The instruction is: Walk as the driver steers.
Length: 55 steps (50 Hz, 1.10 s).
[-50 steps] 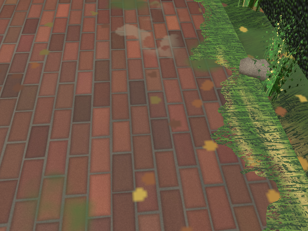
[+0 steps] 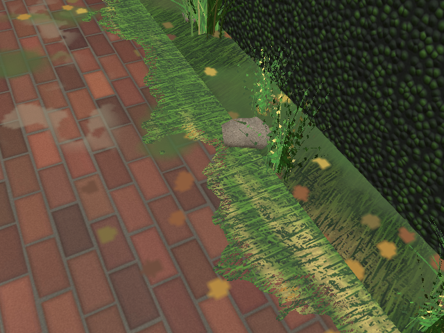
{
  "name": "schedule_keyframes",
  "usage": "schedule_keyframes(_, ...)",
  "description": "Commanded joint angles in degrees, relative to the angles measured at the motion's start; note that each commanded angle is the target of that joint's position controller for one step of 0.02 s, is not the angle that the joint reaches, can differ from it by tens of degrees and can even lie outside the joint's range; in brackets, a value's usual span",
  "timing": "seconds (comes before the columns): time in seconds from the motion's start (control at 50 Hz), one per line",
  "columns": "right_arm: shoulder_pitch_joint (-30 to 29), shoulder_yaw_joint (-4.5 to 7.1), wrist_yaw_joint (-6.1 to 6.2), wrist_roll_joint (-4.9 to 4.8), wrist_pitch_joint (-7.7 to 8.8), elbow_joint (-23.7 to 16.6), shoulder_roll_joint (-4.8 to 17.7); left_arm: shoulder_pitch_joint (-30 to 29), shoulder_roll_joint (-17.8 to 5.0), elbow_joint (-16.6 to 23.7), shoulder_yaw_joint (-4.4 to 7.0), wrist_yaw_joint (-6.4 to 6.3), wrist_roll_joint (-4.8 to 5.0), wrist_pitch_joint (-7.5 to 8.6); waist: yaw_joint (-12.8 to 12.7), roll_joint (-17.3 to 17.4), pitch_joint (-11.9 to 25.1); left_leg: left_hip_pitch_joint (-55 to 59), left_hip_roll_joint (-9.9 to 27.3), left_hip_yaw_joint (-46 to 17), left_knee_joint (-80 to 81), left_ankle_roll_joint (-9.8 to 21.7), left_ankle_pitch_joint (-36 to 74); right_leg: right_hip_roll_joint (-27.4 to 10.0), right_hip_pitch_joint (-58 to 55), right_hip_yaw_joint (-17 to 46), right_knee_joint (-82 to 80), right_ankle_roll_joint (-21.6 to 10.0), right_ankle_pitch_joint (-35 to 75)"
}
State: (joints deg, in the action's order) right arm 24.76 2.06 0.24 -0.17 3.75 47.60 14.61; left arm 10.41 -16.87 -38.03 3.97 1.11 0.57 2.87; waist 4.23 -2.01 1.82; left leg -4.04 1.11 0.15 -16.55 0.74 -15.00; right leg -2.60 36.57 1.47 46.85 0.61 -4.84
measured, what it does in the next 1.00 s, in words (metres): walks ahead, turning left: right foot, then left foot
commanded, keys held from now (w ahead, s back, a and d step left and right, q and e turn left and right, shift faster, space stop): w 0.20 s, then w+q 0.80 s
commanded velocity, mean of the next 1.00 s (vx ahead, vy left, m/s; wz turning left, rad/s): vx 0.49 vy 0.00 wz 0.33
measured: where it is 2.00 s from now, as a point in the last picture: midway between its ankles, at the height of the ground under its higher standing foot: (125, 213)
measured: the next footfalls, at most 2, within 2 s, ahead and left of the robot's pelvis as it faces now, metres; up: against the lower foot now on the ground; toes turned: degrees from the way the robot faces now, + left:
right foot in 0.20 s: +0.25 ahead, -0.15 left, +0.00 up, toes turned -2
left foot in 0.72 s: +0.53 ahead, +0.11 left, +0.00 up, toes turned +16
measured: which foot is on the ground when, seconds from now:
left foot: down 0.00-0.20, up 0.22-0.70, down 0.72-1.00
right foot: up 0.00-0.18, down 0.20-0.74, up 0.76-1.00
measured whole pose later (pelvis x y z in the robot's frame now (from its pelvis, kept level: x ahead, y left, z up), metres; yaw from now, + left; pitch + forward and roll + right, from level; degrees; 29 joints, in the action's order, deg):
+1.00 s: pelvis +0.53 +0.04 +0.00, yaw +23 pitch +2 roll -1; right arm 18.7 3.6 -0.2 -0.7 2.6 39.5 16.1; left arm 4.8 -17.5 -40.7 2.9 -0.1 -0.9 5.2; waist 2.8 -1.5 -2.6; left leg -11.5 -6.3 -5.1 -20.5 5.1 -10.2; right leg -6.0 38.1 5.4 49.2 3.5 -7.7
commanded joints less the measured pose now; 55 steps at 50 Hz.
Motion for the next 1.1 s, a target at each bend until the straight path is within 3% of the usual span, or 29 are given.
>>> schedule_keyframes(0.02,-0.58,2.37,0.28,-0.4,0.47,-2.72,10.32,-11.44,-0.19,6.57,-0.63,0.85,0.42,1.59,1.63,9.53,-5.66,-0.59,10.39,-6.9,7.92,8.78,8.34,0.74,1.52,-2.38,-9.17,0.71,4.15)
schedule_keyframes(0.12,1.45,3.13,0.17,-1.42,-0.5,-1.03,12.45,-13.75,-2.11,7.6,-0.39,2.14,1.11,2.34,1.17,10.26,-7.27,3.01,14.27,-8.49,5.19,8.66,13.05,1.47,-3.41,-2.75,-16.67,-2.1,-0.33)
schedule_keyframes(0.16,-0.21,3.47,0.39,-1.72,-0.92,-0.98,13.43,-7.39,-4.46,5.93,0.76,1.81,0.66,2.46,-3.54,10.35,-3.5,3.79,13.56,-6.26,-2.03,7.14,30.05,3.58,-13.96,-4.39,-19.88,-4.63,-1.12)
schedule_keyframes(0.18,-0.23,3.11,0.5,-1.58,-0.94,-1.05,12.41,0.82,-6.97,3.28,2.11,1.23,0.38,2.3,-7.45,8.74,2.25,1.26,10.75,-3.21,-11.96,5.68,37.71,4.12,-26.31,-4.72,-20.62,-6.47,-0.27)
schedule_keyframes(0.2,-1.02,1.92,0.59,-0.2,-0.63,-2.66,9.6,11.87,-10.45,1.11,3.2,0.49,-0.19,1.98,-12.19,3.75,11.42,-10.21,8.25,-1.17,-28.67,3.54,26.74,-5.06,-44.74,5.06,-17.86,-9.96,-0.16)
schedule_keyframes(0.22,4.98,-0.4,0.29,-0.12,0.59,-4.55,2.15,15.49,-15.92,-0.11,4.14,0.46,-0.71,1.68,-9.34,-14.5,19.77,-32.81,-2.19,-0.54,-49.89,-0.29,-10.5,-19.85,-62.95,32.77,-23.68,-19.01,-12.64)
schedule_keyframes(0.24,1.72,1.07,0.13,-1.72,1.77,-3.49,7.93,15.43,-9.97,-0.12,2.71,0.31,-0.54,1.61,-11.6,-10.66,18.63,-38.76,-0.83,-8.07,-57.42,0.07,-16.64,-20.18,-59.57,38.04,-29.1,-18.39,-19.57)
schedule_keyframes(0.26,-3.86,2.13,-0.15,-2.99,2.24,-5.15,10.93,11.73,-7.72,-0.28,1.74,0.02,-0.37,1.7,-11.03,-7.82,9.31,-42.26,1.77,-7.33,-58.8,0.84,-12.28,-18.33,-52.38,28.78,-29.79,-15.77,-16.62)
schedule_keyframes(0.28,-6.38,1.99,-0.05,-2.6,2.25,-5.51,10.22,8.29,-6.1,-0.2,1.17,-0.08,-0.45,1.78,-9.27,-3.57,5.33,-40.35,4.24,-6.1,-56.52,0.93,-7.34,-15.91,-44.97,21.98,-30.95,-14.21,-11.54)
schedule_keyframes(0.3,-7.61,2.13,-0.01,-1.66,1.89,-5.58,9.39,5.41,-4.41,-0.41,0.71,0.07,-0.67,1.97,-7.57,-2.45,1.64,-38.8,5.54,-5.87,-53.41,0.57,-3.99,-13.59,-38.81,17.13,-32.97,-13.49,-7.56)
schedule_keyframes(0.34,-5.16,2.17,-0.13,-1.63,0.32,-4.67,7.27,2.53,-3.0,-1.03,0.58,0.17,-1.25,2.93,-4.47,-4.45,-0.21,-33.09,7.05,-6.41,-51.03,0.04,-0.22,-11.56,-31.54,10.81,-36.75,-12.74,-2.84)
schedule_keyframes(0.4,-6.31,2.04,0.04,-1.43,-1.24,-5.26,5.29,1.89,-3.9,-3.02,1.13,0.0,-1.24,4.13,-3.09,-1.91,-3.31,-34.61,6.88,-7.11,-47.85,-1.14,3.32,-11.82,-27.7,4.09,-39.56,-12.96,5.27)
schedule_keyframes(0.48,-12.14,1.75,-0.79,-1.1,-0.85,-7.31,4.58,2.05,-5.28,-4.77,1.46,-0.69,-1.26,4.1,-4.32,-0.89,-5.18,-35.27,5.85,-5.75,-34.22,-1.08,16.18,-9.72,-28.39,-4.38,-40.48,-11.17,9.56)
schedule_keyframes(0.56,-20.76,0.92,-2.36,-1.01,-0.56,-10.78,3.21,5.89,-7.43,-6.95,1.98,-1.32,-0.53,3.29,-7.87,0.87,-7.49,-35.02,4.96,-1.51,-23.44,0.53,20.54,-11.3,-33.34,-8.23,-40.36,-10.14,10.56)
schedule_keyframes(0.62,-24.1,1.13,-3.45,-1.08,-0.66,-13.65,3.98,7.76,-8.69,-8.33,2.43,-1.54,0.29,1.8,-8.32,0.59,-7.81,-37.05,3.9,0.58,-19.7,2.47,15.38,-13.31,-41.03,-9.85,-36.43,-8.95,17.07)
schedule_keyframes(0.66,-22.72,1.96,-3.89,-1.02,-0.93,-14.72,5.55,7.14,-10.33,-8.25,2.84,-1.95,0.48,0.82,-6.42,-1.43,-5.03,-31.98,0.66,3.98,-19.24,4.48,9.37,-13.45,-43.67,-11.59,-29.85,-7.63,34.69)
schedule_keyframes(0.7,-12.55,4.08,-3.63,-1.1,-1.41,-13.06,9.15,6.13,-11.65,-7.85,3.09,-2.53,0.59,-0.24,-0.26,-2.79,1.52,-17.81,-4.13,6.68,-18.28,7.35,5.44,-12.0,-42.26,-13.31,-14.05,-5.96,48.45)
schedule_keyframes(0.72,-2.93,5.98,-2.72,-1.2,-1.77,-10.82,12.54,5.69,-10.84,-7.38,2.58,-2.87,0.51,-0.22,4.84,-0.79,6.29,-1.85,-4.61,3.84,-15.17,9.76,8.28,-9.75,-33.18,-14.17,0.07,-3.81,41.62)
schedule_keyframes(0.74,0.57,7.44,-1.61,-1.26,-2.0,-10.13,19.17,10.91,-3.8,-4.8,0.3,-2.3,-1.67,0.8,1.47,13.4,12.31,20.77,10.03,-21.63,-14.92,17.91,7.0,-2.3,-8.71,-13.27,22.17,-0.35,-1.43)
schedule_keyframes(0.76,0.5,6.61,-1.93,-1.27,-1.18,-12.11,18.31,10.03,-3.1,-3.51,-0.82,-1.25,-1.17,3.23,0.85,14.05,21.87,29.64,18.76,-49.53,-3.81,25.96,-2.6,6.27,4.07,0.21,34.19,0.61,-29.99)
schedule_keyframes(0.78,-0.23,5.38,-2.14,-0.63,-0.67,-11.88,13.97,2.51,-8.07,-2.08,0.59,-0.45,1.38,4.69,3.62,8.12,16.57,26.52,16.97,-42.97,-0.86,21.59,-3.66,2.54,9.87,5.0,35.29,-0.69,-25.52)
schedule_keyframes(0.8,-3.14,4.9,-2.06,-0.65,-0.28,-11.8,12.43,-0.21,-7.56,-0.8,0.23,-0.35,1.9,5.43,1.87,5.54,9.03,18.05,14.84,-34.96,-0.56,19.11,-0.28,0.12,10.59,4.13,30.91,-1.68,-20.38)
schedule_keyframes(0.82,-7.17,4.38,-1.94,-0.77,-0.2,-12.39,10.92,-0.36,-6.86,-1.29,0.17,-0.81,0.64,5.54,-1.05,1.28,4.37,8.85,12.37,-28.66,-0.22,17.21,5.88,-2.2,7.53,3.69,25.41,-1.48,-16.96)
schedule_keyframes(0.84,-9.91,3.83,-1.72,-0.26,-0.18,-13.27,9.41,0.48,-7.3,-1.7,0.61,-1.15,-0.48,5.03,-3.25,1.75,2.08,1.88,10.65,-24.61,1.06,16.56,11.65,-3.66,3.24,3.65,21.71,-0.98,-14.57)
schedule_keyframes(0.86,-11.26,3.7,-1.54,0.27,-0.13,-14.07,9.23,1.65,-7.43,-1.7,0.79,-1.09,-0.8,4.28,-4.77,3.83,1.53,-2.62,9.64,-23.29,2.18,16.88,15.25,-4.09,-0.17,3.8,20.22,-0.24,-13.57)
schedule_keyframes(0.9,-11.66,3.79,-1.08,-0.11,0.14,-13.88,9.46,2.65,-6.16,-2.04,0.62,-1.18,-1.39,3.09,-5.76,3.95,1.05,-7.4,8.01,-19.21,3.25,16.89,20.07,-4.03,-2.32,2.59,15.52,1.66,-11.79)
schedule_keyframes(0.96,-9.29,4.32,-0.02,-0.53,0.06,-12.78,11.24,-3.36,-4.0,-0.28,-0.23,-1.41,-1.67,2.44,-4.06,4.24,-0.95,-10.99,5.36,-15.04,3.55,15.12,20.09,-2.47,-2.18,1.53,3.67,3.67,-2.24)
schedule_keyframes(1.02,-7.04,4.46,0.5,-0.9,-0.49,-11.78,11.61,-9.82,-2.83,1.09,-0.89,-0.85,-1.11,2.83,-1.3,6.19,-1.51,-12.13,3.32,-14.13,2.53,12.45,12.63,0.44,-6.3,1.32,-9.49,3.82,8.01)
schedule_keyframes(1.1,-4.06,4.52,0.67,-1.38,-1.05,-10.27,11.32,-13.49,-5.12,2.49,-0.19,0.08,-0.15,3.77,-0.17,7.43,-1.86,-7.76,5.57,-20.09,-1.38,11.34,6.94,2.06,-8.58,3.29,-16.8,2.68,8.1)
Keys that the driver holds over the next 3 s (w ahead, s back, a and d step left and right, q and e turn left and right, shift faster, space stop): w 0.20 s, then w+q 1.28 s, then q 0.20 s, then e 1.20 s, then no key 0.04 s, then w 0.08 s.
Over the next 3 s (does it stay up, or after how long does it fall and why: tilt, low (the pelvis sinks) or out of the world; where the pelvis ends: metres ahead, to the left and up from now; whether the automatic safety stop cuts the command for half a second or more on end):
stays up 0.95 0.27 -0.01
